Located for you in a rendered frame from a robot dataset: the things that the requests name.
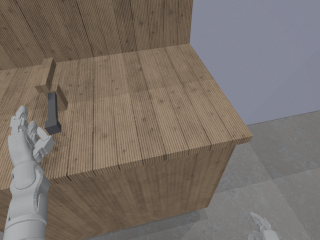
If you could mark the tap lever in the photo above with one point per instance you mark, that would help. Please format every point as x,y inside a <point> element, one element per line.
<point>52,125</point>

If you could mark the counter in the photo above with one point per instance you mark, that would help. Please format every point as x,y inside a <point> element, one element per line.
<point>146,131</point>

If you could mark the robot left hand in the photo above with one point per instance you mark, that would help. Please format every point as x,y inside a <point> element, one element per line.
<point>23,145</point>

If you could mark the robot right hand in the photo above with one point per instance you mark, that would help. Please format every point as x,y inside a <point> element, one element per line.
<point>264,228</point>

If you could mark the robot left forearm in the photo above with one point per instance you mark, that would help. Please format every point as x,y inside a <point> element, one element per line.
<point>28,208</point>

